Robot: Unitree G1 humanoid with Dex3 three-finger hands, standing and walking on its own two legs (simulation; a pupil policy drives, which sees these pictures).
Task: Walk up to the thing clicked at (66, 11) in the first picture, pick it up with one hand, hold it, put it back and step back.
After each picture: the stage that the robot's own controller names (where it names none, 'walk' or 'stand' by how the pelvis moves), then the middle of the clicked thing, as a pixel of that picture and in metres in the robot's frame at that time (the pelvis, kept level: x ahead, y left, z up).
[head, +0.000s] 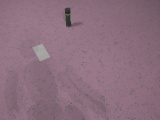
stand; (68, 17) +1.77 +0.22 -0.65
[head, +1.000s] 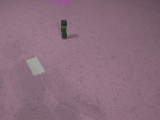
walk; (63, 30) +1.64 +0.20 -0.65
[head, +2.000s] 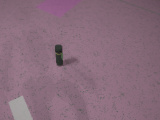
walk; (59, 56) +1.05 +0.20 -0.65
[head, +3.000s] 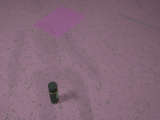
walk; (53, 93) +0.66 +0.22 -0.65
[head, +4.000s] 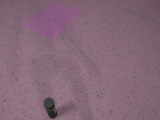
stand; (50, 109) +0.47 +0.22 -0.64
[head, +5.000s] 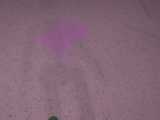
stand; out of the picture +0.41 +0.21 -0.65
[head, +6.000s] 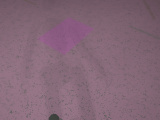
stand; out of the picture +0.42 +0.20 -0.65
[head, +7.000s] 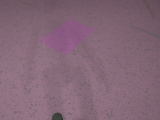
stand; out of the picture +0.45 +0.20 -0.66
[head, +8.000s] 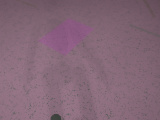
stand; out of the picture +0.43 +0.21 -0.66
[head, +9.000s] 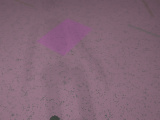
stand; out of the picture +0.42 +0.21 -0.66
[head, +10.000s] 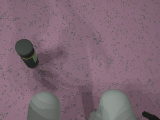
go down; (28, 55) +0.49 +0.23 -0.34
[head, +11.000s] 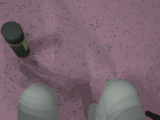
go down; (18, 43) +0.51 +0.25 -0.27
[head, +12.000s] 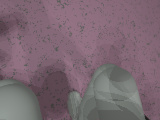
close in; out of the picture +0.49 +0.28 -0.18
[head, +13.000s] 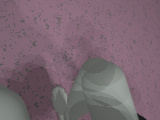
close; out of the picture +0.49 +0.31 -0.17
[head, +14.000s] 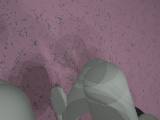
lift; out of the picture +0.45 +0.30 -0.18
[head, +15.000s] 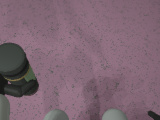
lift; (21, 75) +0.35 +0.21 +0.01
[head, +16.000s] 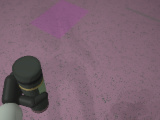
hold; (34, 89) +0.31 +0.18 +0.02
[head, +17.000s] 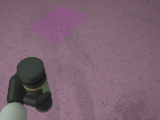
hold; (38, 89) +0.32 +0.17 +0.02
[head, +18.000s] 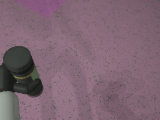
crouch; (27, 76) +0.37 +0.19 -0.03
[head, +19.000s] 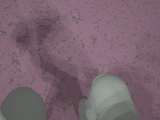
lower; out of the picture +0.52 +0.27 -0.05
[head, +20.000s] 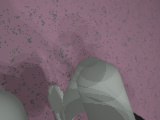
lower; out of the picture +0.48 +0.30 -0.18
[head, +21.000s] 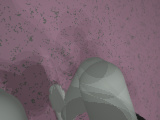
lower; out of the picture +0.48 +0.31 -0.18
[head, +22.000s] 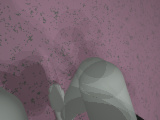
lower; out of the picture +0.48 +0.31 -0.18
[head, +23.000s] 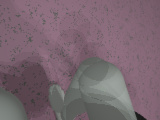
lower; out of the picture +0.48 +0.31 -0.17
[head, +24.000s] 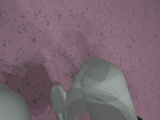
open; out of the picture +0.48 +0.29 -0.18
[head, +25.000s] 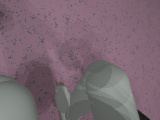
stand; out of the picture +0.48 +0.29 -0.18
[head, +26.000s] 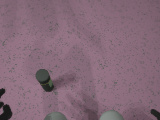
stand; (45, 81) +0.47 +0.21 -0.46
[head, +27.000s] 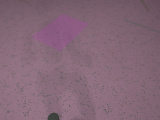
stand; out of the picture +0.42 +0.19 -0.60
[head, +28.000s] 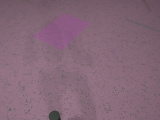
stand; out of the picture +0.43 +0.20 -0.60
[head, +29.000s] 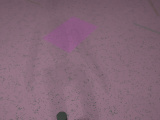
stand; out of the picture +0.44 +0.17 -0.65
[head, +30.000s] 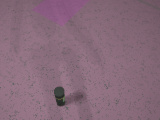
walk; (60, 97) +0.49 +0.13 -0.64
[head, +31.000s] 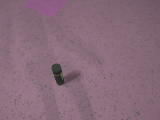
walk; (58, 75) +0.68 +0.22 -0.62
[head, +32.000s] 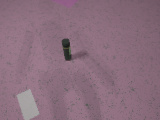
walk; (67, 50) +1.01 +0.21 -0.63
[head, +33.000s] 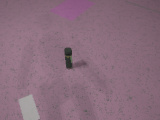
stand; (68, 58) +1.06 +0.18 -0.65
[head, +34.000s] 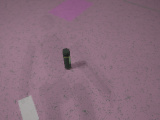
stand; (67, 59) +1.07 +0.20 -0.66
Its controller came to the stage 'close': yes
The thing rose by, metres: 0.68
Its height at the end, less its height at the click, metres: +0.00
